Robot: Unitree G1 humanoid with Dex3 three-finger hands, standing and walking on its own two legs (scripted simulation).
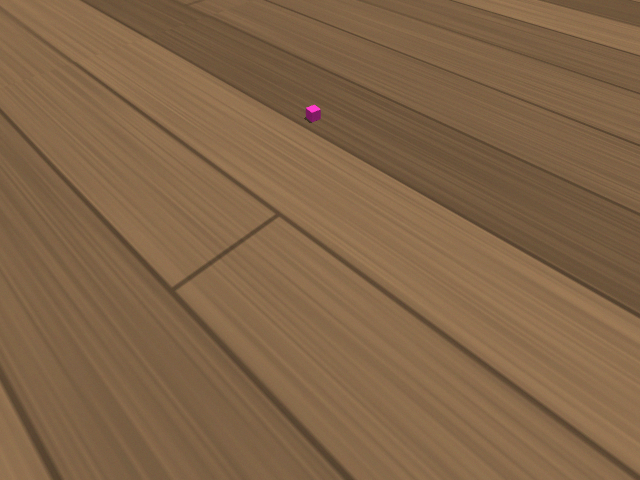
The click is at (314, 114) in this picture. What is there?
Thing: cube
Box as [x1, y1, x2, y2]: [306, 105, 320, 121]
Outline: 315,105 306,108 306,117 311,121 320,118 320,109
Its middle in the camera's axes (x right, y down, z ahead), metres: -0.04 -0.71 +2.20
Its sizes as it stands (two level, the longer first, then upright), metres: 0.061 0.061 0.061
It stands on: the floor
